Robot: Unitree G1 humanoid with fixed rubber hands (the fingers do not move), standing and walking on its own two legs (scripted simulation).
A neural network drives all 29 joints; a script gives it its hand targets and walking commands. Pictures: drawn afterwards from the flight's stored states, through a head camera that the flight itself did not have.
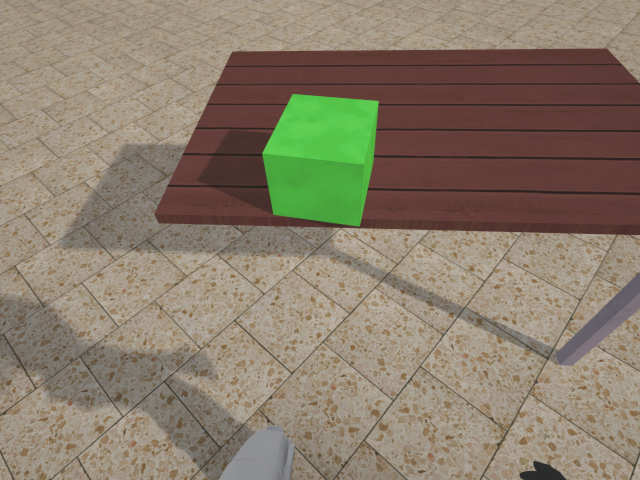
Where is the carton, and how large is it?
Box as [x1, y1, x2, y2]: [262, 94, 378, 226]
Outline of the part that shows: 293,94 262,153 273,214 359,226 373,159 378,101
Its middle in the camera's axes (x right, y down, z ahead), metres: +0.01 -0.17 +0.75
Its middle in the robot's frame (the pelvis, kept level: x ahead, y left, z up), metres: +0.67 +0.04 +0.01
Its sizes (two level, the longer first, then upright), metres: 0.198 0.173 0.148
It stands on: a table, 0.70 m high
